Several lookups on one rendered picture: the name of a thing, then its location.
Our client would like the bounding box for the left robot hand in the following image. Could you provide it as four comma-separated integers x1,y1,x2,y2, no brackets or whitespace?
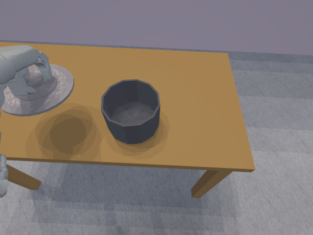
0,45,53,96

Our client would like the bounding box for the robot left forearm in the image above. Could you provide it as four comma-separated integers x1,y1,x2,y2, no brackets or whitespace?
0,54,16,139

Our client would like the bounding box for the pot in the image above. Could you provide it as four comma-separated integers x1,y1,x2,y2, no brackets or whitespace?
101,79,160,144

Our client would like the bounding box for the table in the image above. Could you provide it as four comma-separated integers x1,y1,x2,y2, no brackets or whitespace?
0,42,255,198

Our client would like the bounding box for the lid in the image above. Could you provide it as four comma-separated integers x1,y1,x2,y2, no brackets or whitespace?
0,64,74,117

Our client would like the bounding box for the knob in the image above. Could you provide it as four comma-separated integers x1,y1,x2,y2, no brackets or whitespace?
22,71,45,89

